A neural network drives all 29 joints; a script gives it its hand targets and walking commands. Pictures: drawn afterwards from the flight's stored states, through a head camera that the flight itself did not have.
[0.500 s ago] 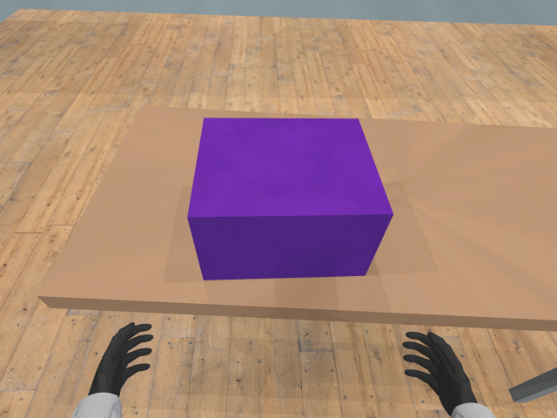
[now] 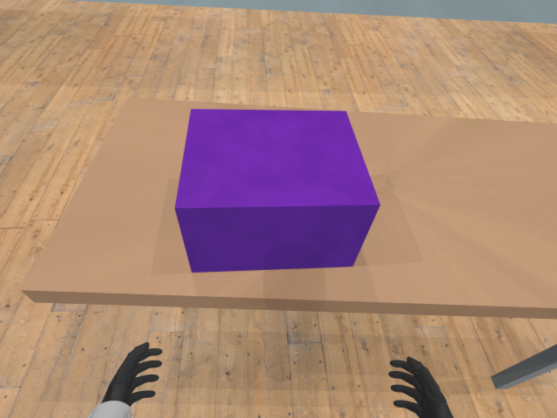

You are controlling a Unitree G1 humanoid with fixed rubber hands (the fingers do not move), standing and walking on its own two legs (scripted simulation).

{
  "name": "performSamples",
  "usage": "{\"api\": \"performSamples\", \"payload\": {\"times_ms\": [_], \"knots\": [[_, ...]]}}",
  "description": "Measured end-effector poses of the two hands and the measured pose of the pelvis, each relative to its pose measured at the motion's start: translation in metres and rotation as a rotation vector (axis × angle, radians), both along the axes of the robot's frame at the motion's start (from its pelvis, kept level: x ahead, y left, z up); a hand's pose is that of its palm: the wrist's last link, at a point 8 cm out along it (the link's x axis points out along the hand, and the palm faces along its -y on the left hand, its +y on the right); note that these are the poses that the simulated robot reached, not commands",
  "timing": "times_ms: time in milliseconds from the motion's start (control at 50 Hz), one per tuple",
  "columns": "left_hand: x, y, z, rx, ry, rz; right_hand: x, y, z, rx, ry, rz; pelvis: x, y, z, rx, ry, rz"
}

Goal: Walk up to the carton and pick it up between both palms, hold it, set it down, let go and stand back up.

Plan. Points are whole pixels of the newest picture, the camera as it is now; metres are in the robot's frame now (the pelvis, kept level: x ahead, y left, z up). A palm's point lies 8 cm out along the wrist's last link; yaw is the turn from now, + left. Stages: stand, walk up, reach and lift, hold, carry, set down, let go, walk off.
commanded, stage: let go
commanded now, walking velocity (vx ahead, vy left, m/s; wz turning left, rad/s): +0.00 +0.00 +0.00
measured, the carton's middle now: (272, 188) +0.50 +0.03 +0.02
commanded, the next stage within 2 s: stand in 0.52 s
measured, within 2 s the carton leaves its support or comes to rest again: neither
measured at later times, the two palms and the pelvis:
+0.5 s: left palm (122, 400) +0.16 +0.22 -0.09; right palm (436, 416) +0.15 -0.23 -0.08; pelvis +0.01 -0.01 +0.00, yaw +0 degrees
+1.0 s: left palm out of the picture +0.04 +0.26 -0.13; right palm out of the picture +0.01 -0.24 -0.12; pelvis -0.01 +0.01 +0.00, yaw +1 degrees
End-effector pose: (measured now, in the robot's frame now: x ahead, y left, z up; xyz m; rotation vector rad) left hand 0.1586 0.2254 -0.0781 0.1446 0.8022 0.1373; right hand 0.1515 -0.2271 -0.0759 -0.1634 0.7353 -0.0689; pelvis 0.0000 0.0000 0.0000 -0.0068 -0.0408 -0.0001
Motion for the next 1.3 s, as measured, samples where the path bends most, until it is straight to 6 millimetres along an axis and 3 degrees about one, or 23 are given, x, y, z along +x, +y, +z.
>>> {"api": "performSamples", "payload": {"times_ms": [260,560,620,760,940,1300], "knots": [[-0.004,0.003,-0.008,0.007,0.059,-0.015,0.006,0.000,-0.008,-0.021,0.002,0.014,0.006,-0.003,-0.001,0.001,-0.006,0.002],[0.005,0.000,-0.006,0.009,0.018,-0.036,0.001,-0.004,-0.005,-0.030,-0.013,-0.005,0.006,-0.004,-0.002,-0.001,0.003,-0.002],[0.001,0.004,-0.007,0.045,0.007,-0.074,-0.007,-0.007,-0.013,-0.056,0.065,0.000,0.006,-0.003,-0.004,-0.007,0.019,0.002],[-0.042,0.025,-0.027,0.058,0.104,-0.045,-0.061,-0.019,-0.037,-0.084,0.300,-0.052,0.004,0.001,-0.007,-0.016,0.030,0.007],[-0.102,0.031,-0.050,0.025,0.277,0.002,-0.127,-0.015,-0.047,-0.087,0.460,-0.094,-0.005,0.010,-0.005,-0.013,0.031,0.010],[-0.186,0.035,-0.068,-0.013,0.507,0.066,-0.188,0.016,-0.059,-0.050,0.592,-0.135,-0.021,0.026,-0.002,-0.003,0.021,0.014]]}}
